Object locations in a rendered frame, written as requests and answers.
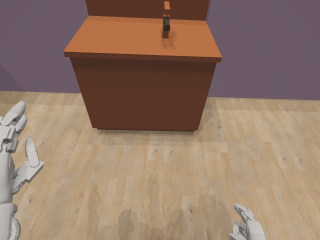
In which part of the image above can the robot left forearm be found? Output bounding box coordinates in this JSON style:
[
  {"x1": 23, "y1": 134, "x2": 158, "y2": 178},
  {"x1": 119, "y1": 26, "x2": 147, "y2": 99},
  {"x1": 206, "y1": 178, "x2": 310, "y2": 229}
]
[{"x1": 0, "y1": 202, "x2": 21, "y2": 240}]

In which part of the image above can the tap lever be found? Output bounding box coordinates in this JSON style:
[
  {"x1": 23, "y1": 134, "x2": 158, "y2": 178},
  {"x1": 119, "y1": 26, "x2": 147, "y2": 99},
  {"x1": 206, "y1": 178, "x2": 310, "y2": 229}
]
[{"x1": 164, "y1": 17, "x2": 170, "y2": 31}]

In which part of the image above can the right robot hand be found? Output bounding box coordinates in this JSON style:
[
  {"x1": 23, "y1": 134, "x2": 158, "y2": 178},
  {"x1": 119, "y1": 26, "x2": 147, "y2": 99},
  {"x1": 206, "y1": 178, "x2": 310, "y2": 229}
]
[{"x1": 229, "y1": 203, "x2": 267, "y2": 240}]

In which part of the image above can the left robot hand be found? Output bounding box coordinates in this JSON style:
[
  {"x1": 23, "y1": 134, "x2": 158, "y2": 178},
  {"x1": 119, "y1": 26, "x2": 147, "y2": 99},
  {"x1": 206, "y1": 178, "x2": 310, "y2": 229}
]
[{"x1": 0, "y1": 101, "x2": 44, "y2": 204}]

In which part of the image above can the counter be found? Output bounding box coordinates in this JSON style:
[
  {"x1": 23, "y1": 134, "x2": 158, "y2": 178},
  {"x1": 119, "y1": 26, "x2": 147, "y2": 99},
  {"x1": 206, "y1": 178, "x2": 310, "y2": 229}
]
[{"x1": 63, "y1": 0, "x2": 222, "y2": 132}]

